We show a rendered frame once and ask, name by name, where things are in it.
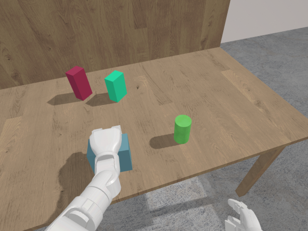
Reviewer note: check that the sponge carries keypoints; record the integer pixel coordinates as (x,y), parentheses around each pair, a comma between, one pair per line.
(123,153)

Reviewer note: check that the robot left upper arm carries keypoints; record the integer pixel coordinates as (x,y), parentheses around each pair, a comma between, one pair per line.
(66,224)

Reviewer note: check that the left robot hand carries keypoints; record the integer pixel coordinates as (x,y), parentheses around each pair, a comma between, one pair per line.
(106,140)

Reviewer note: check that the right robot hand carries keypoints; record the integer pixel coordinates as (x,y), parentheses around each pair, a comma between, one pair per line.
(247,217)

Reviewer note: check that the left robot forearm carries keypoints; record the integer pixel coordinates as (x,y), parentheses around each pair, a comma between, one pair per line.
(87,209)

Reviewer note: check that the table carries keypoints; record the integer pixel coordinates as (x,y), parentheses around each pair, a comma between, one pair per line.
(169,52)

